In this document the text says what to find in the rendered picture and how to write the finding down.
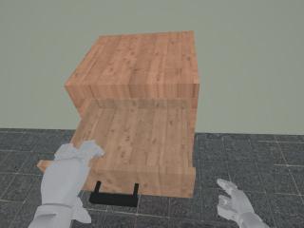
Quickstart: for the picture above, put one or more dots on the robot left hand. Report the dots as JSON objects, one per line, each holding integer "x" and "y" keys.
{"x": 65, "y": 177}

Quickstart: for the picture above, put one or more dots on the cabinet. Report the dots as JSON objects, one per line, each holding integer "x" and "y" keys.
{"x": 138, "y": 66}

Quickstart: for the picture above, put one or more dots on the robot right forearm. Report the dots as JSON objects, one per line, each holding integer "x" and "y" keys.
{"x": 251, "y": 220}

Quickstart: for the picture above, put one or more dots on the robot left forearm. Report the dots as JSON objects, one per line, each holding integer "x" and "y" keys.
{"x": 52, "y": 215}

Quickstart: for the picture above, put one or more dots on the robot right hand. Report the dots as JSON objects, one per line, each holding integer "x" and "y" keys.
{"x": 235, "y": 206}

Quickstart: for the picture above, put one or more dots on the drawer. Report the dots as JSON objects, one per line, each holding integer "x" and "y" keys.
{"x": 145, "y": 141}

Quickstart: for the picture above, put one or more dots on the handle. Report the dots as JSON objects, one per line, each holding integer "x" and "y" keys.
{"x": 114, "y": 199}

